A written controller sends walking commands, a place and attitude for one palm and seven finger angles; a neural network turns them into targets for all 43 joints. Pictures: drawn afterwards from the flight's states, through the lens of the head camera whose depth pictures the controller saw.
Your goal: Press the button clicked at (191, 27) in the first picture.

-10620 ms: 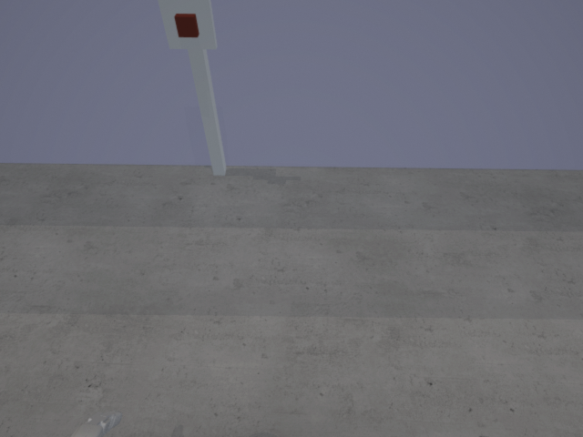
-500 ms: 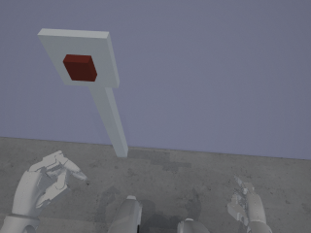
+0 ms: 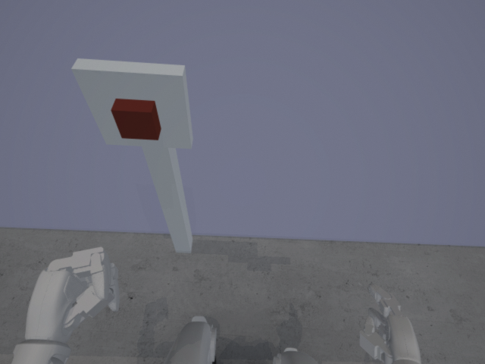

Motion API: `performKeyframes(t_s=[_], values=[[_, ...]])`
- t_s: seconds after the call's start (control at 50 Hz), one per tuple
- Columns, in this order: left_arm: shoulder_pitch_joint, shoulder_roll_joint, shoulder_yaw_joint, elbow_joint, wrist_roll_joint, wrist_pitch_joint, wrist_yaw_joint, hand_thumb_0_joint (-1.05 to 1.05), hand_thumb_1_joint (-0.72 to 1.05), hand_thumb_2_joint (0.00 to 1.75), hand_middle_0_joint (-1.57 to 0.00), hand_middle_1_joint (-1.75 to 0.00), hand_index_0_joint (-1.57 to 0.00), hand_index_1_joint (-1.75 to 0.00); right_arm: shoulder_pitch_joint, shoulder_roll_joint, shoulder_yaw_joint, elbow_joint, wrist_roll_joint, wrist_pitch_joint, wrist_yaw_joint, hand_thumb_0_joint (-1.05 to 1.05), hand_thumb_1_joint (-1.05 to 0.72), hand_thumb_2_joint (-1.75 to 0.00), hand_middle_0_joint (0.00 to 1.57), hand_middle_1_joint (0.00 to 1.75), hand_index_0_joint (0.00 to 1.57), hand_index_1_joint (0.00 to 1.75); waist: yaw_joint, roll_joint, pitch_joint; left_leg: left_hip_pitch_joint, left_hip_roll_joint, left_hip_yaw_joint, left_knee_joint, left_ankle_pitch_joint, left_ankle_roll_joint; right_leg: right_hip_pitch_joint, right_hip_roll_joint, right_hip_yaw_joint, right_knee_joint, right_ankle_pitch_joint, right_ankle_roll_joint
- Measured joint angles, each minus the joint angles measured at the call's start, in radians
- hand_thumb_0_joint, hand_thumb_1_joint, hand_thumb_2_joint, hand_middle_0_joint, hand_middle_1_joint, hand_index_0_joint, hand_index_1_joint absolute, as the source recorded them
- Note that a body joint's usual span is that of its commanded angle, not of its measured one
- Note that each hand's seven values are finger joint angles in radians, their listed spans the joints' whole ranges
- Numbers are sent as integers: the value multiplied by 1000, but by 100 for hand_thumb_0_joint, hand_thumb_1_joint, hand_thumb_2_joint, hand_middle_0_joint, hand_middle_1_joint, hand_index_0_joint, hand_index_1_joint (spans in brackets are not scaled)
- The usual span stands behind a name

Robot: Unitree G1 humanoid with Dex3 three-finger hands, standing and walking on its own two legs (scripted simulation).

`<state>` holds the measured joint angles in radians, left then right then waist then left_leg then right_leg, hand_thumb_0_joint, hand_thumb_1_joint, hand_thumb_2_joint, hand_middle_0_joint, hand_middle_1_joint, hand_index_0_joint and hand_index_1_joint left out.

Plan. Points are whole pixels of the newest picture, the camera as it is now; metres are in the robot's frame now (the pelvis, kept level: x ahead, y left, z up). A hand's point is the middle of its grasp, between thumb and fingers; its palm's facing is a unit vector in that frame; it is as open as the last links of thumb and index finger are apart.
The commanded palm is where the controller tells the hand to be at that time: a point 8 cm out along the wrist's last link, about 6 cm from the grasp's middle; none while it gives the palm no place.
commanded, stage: raise the hand and make a fist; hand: left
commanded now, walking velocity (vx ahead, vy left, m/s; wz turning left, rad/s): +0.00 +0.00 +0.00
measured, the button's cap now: (138, 118) +0.51 +0.24 +0.08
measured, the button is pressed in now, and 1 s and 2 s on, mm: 0 0 0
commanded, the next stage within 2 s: aim a knuckle at the button in 0.82 s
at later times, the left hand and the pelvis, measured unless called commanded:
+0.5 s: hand (98, 276) +0.23 +0.21 +0.06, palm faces +0.04 -1.00 -0.05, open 3.1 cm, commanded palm +0.20 +0.27 +0.07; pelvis +0.00 +0.00 +0.01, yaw +1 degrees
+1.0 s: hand (123, 268) +0.24 +0.19 +0.07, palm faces +0.07 -1.00 -0.07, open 3.1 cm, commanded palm +0.22 +0.25 +0.07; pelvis +0.02 -0.02 +0.01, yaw +1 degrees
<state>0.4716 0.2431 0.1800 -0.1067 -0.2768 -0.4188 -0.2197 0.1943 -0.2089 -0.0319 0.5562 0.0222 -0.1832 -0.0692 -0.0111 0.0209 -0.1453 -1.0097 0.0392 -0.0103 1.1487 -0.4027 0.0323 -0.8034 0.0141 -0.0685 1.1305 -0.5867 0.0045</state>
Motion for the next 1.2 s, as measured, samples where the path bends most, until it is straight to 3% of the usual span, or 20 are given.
performKeyframes(t_s=[0.08,0.2,0.38,0.54,0.72,0.88,0.98,1.06,1.2], values=[[-15,5,18,-3,5,31,30,2,90,90,-130,-150,-130,-150,-11,14,28,-32,0,24,11,1,-90,-90,20,30,20,30,4,6,-10,24,-6,-3,-19,7,6,30,-4,-4,-28,11,7],[-38,14,-8,44,19,103,1,2,90,90,-130,-150,-130,-150,-3,11,64,-68,-1,32,12,1,-90,-90,20,30,21,30,11,12,-3,44,-13,-8,-35,16,13,57,-9,-11,-53,22,12],[-66,31,19,8,9,70,12,2,90,90,-130,-150,-130,-150,26,-2,65,-48,-7,34,14,1,-90,-90,21,30,21,30,5,7,13,57,-11,-13,-41,17,9,73,-5,-15,-64,25,10],[-80,34,23,60,-2,128,-11,2,90,90,-130,-150,-130,-150,55,-18,53,-34,4,42,7,1,-90,-90,20,30,21,30,-11,20,12,80,-8,-8,-68,22,4,88,-2,-8,-87,32,6],[-75,20,28,60,-6,62,8,2,90,90,-130,-150,-130,-150,56,-23,36,-19,-1,32,9,1,-90,-90,20,30,20,30,-11,17,4,72,-3,-12,-61,14,-11,76,3,-11,-68,16,-9],[-76,13,15,86,-9,85,-17,2,90,90,-130,-150,-130,-150,37,-18,35,-21,3,37,4,1,-90,-90,20,30,20,30,-4,23,0,73,2,-18,-59,6,-24,74,9,-15,-60,3,-21],[-79,11,21,81,-12,59,-14,2,90,90,-130,-150,-130,-150,30,-15,34,-19,1,34,1,1,-90,-90,20,30,20,30,2,23,-5,73,5,-21,-57,0,-32,73,12,-18,-55,-5,-29],[-134,20,45,133,-15,47,-28,2,89,90,-130,-150,-130,-150,19,-20,37,-10,0,36,0,1,-90,-90,20,30,20,30,7,22,-9,54,7,-26,-42,-6,-38,54,14,-22,-36,-15,-34],[-232,34,67,217,-30,75,-70,2,90,90,-130,-150,-130,-150,19,-31,40,8,3,37,-7,1,-90,-90,20,30,21,30,4,23,-7,39,10,-26,-30,-13,-42,37,18,-21,-22,-23,-37]])
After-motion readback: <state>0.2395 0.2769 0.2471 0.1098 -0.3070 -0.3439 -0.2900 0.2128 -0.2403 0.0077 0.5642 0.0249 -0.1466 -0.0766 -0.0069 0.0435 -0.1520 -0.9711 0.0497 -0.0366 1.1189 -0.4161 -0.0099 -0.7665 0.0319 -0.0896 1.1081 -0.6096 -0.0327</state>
